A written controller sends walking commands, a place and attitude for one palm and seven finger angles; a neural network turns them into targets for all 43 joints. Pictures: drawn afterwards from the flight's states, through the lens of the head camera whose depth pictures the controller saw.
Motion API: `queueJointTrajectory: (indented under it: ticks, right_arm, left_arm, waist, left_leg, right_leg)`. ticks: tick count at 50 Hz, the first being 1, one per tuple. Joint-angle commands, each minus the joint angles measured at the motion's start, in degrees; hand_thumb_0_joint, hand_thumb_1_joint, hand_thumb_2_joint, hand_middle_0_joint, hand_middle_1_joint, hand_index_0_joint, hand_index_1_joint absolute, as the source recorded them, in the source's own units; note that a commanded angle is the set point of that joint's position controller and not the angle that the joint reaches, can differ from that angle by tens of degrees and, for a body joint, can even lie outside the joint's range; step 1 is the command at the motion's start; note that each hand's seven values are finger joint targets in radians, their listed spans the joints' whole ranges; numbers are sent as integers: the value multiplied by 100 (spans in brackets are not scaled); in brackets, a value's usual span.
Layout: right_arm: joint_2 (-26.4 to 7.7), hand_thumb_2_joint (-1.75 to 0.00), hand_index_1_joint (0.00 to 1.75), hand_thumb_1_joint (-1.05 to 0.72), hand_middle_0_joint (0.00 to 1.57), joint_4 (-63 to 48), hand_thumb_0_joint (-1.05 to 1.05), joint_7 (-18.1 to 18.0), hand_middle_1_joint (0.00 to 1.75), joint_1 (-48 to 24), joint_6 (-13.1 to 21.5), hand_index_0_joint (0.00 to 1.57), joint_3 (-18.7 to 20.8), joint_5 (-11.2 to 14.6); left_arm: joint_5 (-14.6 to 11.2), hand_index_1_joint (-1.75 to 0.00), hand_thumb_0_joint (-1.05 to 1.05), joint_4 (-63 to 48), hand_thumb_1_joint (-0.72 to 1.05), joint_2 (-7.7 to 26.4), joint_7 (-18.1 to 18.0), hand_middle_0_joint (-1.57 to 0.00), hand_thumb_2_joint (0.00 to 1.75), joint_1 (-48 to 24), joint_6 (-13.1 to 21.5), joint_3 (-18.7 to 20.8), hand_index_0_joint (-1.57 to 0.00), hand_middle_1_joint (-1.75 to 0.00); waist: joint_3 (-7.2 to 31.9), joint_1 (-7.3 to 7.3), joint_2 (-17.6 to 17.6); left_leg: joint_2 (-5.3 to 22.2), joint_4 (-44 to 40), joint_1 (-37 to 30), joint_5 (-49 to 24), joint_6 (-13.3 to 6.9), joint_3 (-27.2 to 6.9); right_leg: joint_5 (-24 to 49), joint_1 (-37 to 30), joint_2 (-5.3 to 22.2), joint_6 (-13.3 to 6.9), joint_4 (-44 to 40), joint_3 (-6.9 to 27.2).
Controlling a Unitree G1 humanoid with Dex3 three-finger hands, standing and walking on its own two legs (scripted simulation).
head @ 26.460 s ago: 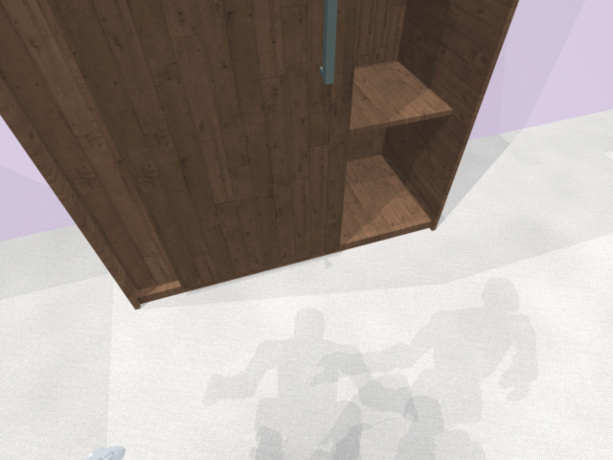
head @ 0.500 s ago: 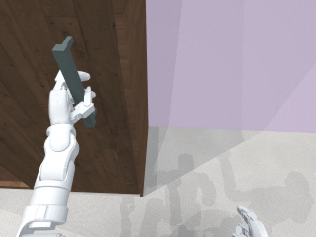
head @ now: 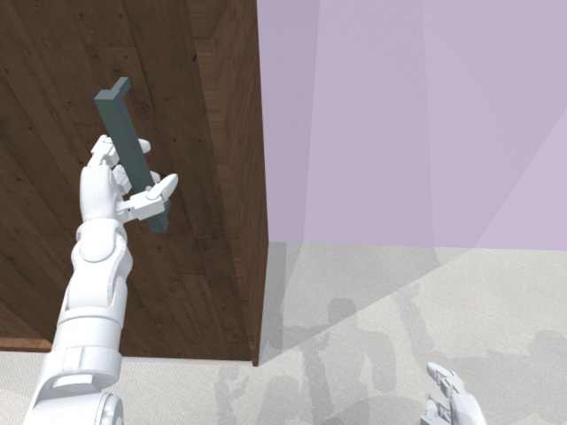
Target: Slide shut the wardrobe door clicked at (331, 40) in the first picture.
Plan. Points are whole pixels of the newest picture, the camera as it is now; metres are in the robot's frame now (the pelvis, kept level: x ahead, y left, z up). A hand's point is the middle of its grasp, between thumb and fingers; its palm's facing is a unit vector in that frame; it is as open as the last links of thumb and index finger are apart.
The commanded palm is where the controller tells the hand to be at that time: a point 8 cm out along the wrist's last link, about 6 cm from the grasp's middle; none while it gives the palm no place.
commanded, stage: loosen the grip on the handle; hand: left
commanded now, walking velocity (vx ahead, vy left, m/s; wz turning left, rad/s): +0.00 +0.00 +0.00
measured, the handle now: (143, 163) +0.43 +0.24 +0.16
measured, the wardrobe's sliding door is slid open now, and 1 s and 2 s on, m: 0.00 0.00 0.00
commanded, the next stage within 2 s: slip the hand off the handle in 0.36 s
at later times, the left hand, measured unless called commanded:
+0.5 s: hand (155, 190) +0.39 +0.21 +0.15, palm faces +0.29 -0.95 -0.10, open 14.5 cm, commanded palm +0.35 +0.26 +0.15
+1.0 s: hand (122, 189) +0.38 +0.26 +0.15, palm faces +0.30 -0.95 -0.12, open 14.7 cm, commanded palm +0.35 +0.31 +0.15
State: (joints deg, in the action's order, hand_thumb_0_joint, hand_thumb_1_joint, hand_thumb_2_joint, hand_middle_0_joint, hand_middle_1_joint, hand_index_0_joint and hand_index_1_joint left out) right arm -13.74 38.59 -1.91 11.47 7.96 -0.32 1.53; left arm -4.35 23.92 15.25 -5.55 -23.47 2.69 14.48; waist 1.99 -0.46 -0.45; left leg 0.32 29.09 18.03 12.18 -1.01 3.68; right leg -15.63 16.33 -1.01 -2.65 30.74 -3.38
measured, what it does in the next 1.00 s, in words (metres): stands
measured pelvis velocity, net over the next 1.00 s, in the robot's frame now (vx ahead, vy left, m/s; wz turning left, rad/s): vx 0.01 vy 0.02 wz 0.01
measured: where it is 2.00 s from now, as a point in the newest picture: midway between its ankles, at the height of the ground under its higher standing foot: outside the picture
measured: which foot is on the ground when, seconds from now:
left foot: down 0.00-1.00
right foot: down 0.00-1.00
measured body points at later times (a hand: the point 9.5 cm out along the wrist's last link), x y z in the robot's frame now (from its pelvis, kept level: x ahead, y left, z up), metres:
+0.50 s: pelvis +0.01 +0.00 +0.00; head +0.02 -0.01 +0.45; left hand +0.36 +0.26 +0.15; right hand +0.14 -0.25 -0.11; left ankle +0.03 +0.11 -0.73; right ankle +0.01 -0.09 -0.73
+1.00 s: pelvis +0.01 +0.02 +0.00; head +0.02 +0.02 +0.45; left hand +0.36 +0.31 +0.15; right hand +0.16 -0.23 -0.10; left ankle +0.03 +0.11 -0.73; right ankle +0.01 -0.09 -0.73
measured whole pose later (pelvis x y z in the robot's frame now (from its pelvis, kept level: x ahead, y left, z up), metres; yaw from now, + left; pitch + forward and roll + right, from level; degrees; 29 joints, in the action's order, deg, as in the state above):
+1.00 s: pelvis +0.01 +0.02 +0.00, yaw +0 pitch +3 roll -1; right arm -13.9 39.2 -5.2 14.5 6.1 -2.0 1.8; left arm -5.9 24.3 19.5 -0.6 -21.9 6.5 15.4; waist 2.8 -0.7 -0.7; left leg 0.0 33.6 20.7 15.5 -2.2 3.2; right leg -17.5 17.5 -0.7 -1.5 32.3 -3.7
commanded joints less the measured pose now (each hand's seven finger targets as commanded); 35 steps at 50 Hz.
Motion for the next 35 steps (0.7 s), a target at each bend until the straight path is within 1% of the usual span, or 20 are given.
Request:
queueJointTrajectory:
  ticks: [1,2,3,8,9,12,14,15,16,17,19,21,22,23,24,28,30,32,33,35]
  right_arm:
    - [-752,-90,30,-90,20,-742,0,-185,30,-298,248,20,177,90]
    - [-734,-90,30,-90,20,-713,0,-195,30,-286,258,20,168,107]
    - [-731,-90,30,-90,20,-709,0,-211,30,-270,283,20,154,115]
    - [-786,-90,30,-90,20,-644,0,-286,30,-242,314,20,145,119]
    - [-763,-90,30,-90,20,-713,0,-281,30,-295,323,20,170,119]
    - [-774,-90,30,-90,20,-660,0,-275,30,-234,334,20,192,85]
    - [-796,-90,30,-90,20,-674,0,-277,30,-153,336,20,189,71]
    - [-813,-90,30,-90,20,-661,0,-282,30,-125,319,20,205,65]
    - [-808,-90,30,-90,20,-679,0,-273,30,-99,313,20,211,56]
    - [-816,-90,30,-90,20,-648,0,-265,30,-40,306,20,222,40]
    - [-799,-90,30,-90,20,-669,0,-246,30,16,295,20,223,44]
    - [-804,-90,30,-90,20,-669,0,-249,30,37,268,20,249,21]
    - [-812,-90,30,-90,20,-668,0,-241,30,35,247,20,237,11]
    - [-798,-90,30,-90,20,-628,0,-239,30,80,211,20,209,14]
    - [-781,-90,30,-90,20,-665,0,-228,30,79,196,20,219,22]
    - [-767,-90,30,-90,20,-713,0,-272,30,-4,110,20,196,8]
    - [-724,-90,30,-90,20,-730,0,-281,30,-31,104,20,180,9]
    - [-754,-90,30,-90,20,-705,0,-313,30,-35,71,20,146,4]
    - [-747,-90,30,-90,20,-706,0,-315,30,-54,70,20,140,23]
    - [-734,-90,30,-90,20,-736,0,-328,30,-63,67,20,142,31]
  left_arm:
    - [137,-137,0,-1029,-55,1259,-37,-42,20,-2680,831,-9,-42,-137]
    - [155,-135,0,-950,-55,1239,-18,-41,20,-2780,906,-66,-41,-135]
    - [145,-133,0,-925,-55,1332,12,-40,20,-2939,986,-84,-40,-133]
    - [-88,-125,0,-456,-55,1597,144,-33,20,-2773,1139,132,-33,-125]
    - [-168,-123,0,-891,-55,1690,137,-32,20,-2730,1176,260,-32,-123]
    - [-193,-118,0,-929,-55,1650,59,-28,20,-2328,1122,359,-28,-118]
    - [-215,-115,0,-1006,-55,1539,47,-25,20,-2046,1054,314,-25,-115]
    - [-200,-115,0,-1064,-55,1645,40,-25,20,-1920,1021,435,-25,-115]
    - [-197,-115,0,-1357,-55,1489,47,-25,20,-1924,1003,303,-25,-115]
    - [-190,-115,0,-1354,-55,1501,32,-25,20,-1799,957,380,-25,-115]
    - [-228,-115,0,-1513,-55,1246,29,-25,20,-1636,855,217,-25,-115]
    - [-199,-115,0,-1794,-55,1314,-5,-25,20,-1579,782,301,-25,-115]
    - [-169,-115,0,-1802,-55,1461,-42,-25,20,-1433,736,453,-25,-115]
    - [-142,-115,0,-1469,-55,1163,-58,-25,20,-1438,672,203,-25,-115]
    - [-147,-115,0,-1635,-55,1095,-62,-25,20,-1423,680,183,-25,-115]
    - [-37,-115,0,-1865,-55,1422,-103,-25,20,-1594,681,387,-25,-115]
    - [-68,-115,0,-1881,-55,1239,-71,-25,20,-1595,708,267,-25,-115]
    - [-69,-115,0,-1748,-55,1408,-16,-25,20,-1650,717,361,-25,-115]
    - [-65,-115,0,-1716,-55,1330,35,-25,20,-1820,732,251,-25,-115]
    - [-79,-115,0,-1730,-55,1345,106,-25,20,-1745,735,260,-25,-115]
  waist:
    - [1093,152,226]
    - [988,178,-72]
    - [1018,201,-163]
    - [853,150,91]
    - [1148,22,-26]
    - [1276,-50,-19]
    - [1280,-23,254]
    - [1330,-66,164]
    - [1495,-44,-4]
    - [1538,-57,93]
    - [1480,-21,131]
    - [1722,-40,11]
    - [1663,-97,81]
    - [1372,68,227]
    - [1398,13,176]
    - [1589,-9,-89]
    - [1538,-10,2]
    - [1380,28,-35]
    - [1346,79,-55]
    - [1445,21,-205]
  left_leg:
    - [16,-197,-414,417,-162,-200]
    - [8,-191,-409,636,-169,-193]
    - [-17,-157,-346,766,-178,-185]
    - [-21,-18,117,789,-185,-158]
    - [-24,-19,25,663,-187,-154]
    - [-2,-45,-100,252,-194,-153]
    - [-12,-23,-141,-61,-222,-111]
    - [-8,-25,-186,-269,-216,-91]
    - [-14,-22,-381,-528,-222,-82]
    - [1,-7,-449,-684,-221,-109]
    - [2,15,-545,-901,-206,-106]
    - [4,49,-718,-1149,-203,-106]
    - [21,47,-679,-1193,-200,-136]
    - [16,58,-585,-1102,-191,-154]
    - [27,61,-647,-1116,-175,-175]
    - [37,89,-777,-1177,-173,-200]
    - [58,80,-850,-1192,-158,-238]
    - [59,82,-796,-1112,-161,-265]
    - [58,72,-801,-1042,-150,-290]
    - [67,76,-894,-1117,-132,-321]
  right_leg:
    - [-294,254,183,205,-683,505]
    - [-527,368,200,184,-735,567]
    - [-736,357,215,179,-792,647]
    - [-1286,176,322,214,-1031,971]
    - [-1194,-66,338,203,-1018,1016]
    - [-488,-223,286,189,-856,861]
    - [156,-304,274,230,-750,795]
    - [507,-366,257,225,-658,732]
    - [935,-385,216,210,-533,622]
    - [1173,-396,179,203,-458,539]
    - [1494,-341,155,219,-402,447]
    - [1756,-395,138,211,-323,416]
    - [1762,-413,122,193,-301,389]
    - [1696,-212,120,217,-312,352]
    - [1652,-184,110,204,-295,320]
    - [1586,-192,101,166,-261,337]
    - [1542,-149,78,155,-254,288]
    - [1442,-84,68,145,-280,286]
    - [1367,-12,77,149,-283,281]
    - [1378,-17,68,121,-252,262]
